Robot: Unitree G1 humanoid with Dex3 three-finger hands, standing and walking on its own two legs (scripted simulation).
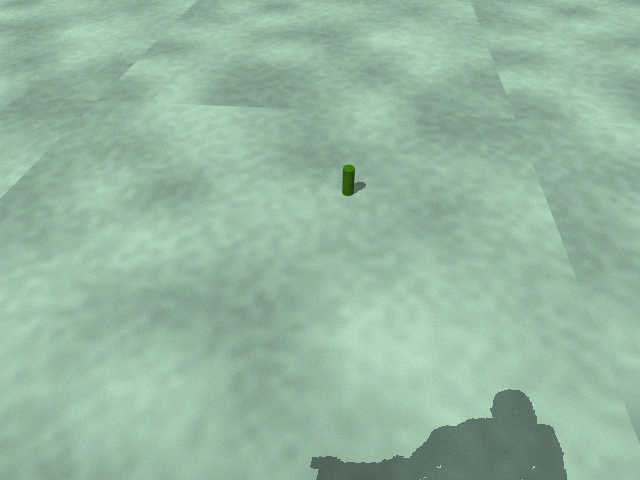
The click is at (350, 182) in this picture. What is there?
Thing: slim round
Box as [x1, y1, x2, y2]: [342, 165, 354, 195]
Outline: 345,165 343,167 342,192 345,195 350,195 353,192 354,167 352,165
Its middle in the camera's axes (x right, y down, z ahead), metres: +0.14 -0.28 +1.83
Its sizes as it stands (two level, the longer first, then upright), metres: 0.055 0.055 0.144
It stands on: the floor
